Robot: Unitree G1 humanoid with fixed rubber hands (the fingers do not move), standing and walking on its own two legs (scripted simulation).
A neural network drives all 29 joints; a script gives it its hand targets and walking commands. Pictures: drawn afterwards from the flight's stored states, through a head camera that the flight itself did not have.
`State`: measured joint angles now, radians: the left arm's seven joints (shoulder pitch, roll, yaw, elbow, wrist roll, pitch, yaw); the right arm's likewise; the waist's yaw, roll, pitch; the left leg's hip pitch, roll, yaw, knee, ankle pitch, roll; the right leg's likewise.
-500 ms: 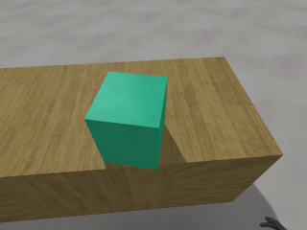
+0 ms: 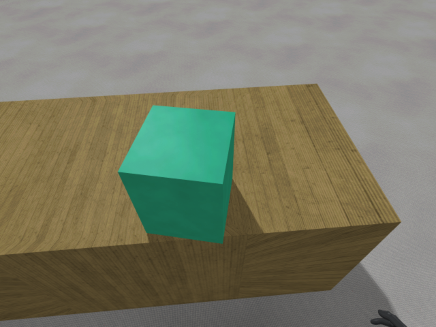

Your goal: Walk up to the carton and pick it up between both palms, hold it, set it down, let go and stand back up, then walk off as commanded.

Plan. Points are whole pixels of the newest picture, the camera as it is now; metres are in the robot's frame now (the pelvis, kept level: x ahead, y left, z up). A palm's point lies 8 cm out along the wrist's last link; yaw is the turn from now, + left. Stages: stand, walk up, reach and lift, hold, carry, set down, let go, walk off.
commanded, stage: walk up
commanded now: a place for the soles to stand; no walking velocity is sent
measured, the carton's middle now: (188, 175) +0.46 +0.07 -0.03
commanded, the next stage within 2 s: reach and lift in 0.24 s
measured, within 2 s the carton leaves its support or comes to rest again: neither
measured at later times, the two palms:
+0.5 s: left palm (60, 308) +0.19 +0.30 -0.06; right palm (393, 317) +0.15 -0.32 -0.09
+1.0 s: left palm (53, 311) +0.18 +0.30 -0.04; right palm (371, 323) +0.14 -0.26 -0.05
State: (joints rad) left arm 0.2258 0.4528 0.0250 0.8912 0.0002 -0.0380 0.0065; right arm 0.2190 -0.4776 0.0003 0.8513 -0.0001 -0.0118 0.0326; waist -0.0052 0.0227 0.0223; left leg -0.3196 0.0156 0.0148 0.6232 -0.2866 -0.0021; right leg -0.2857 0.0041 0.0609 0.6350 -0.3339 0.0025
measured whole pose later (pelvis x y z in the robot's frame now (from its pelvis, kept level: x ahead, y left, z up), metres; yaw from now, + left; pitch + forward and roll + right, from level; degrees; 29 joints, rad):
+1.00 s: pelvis -0.02 +0.00 +0.00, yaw +0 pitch -5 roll +0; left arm 0.08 0.38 0.14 0.50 0.00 0.22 -0.06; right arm 0.21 -0.20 -0.08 0.63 -0.01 -0.23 -0.05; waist 0.00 -0.04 0.11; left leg -0.24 0.02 0.02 0.56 -0.24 -0.01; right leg -0.21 0.00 0.06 0.59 -0.29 0.01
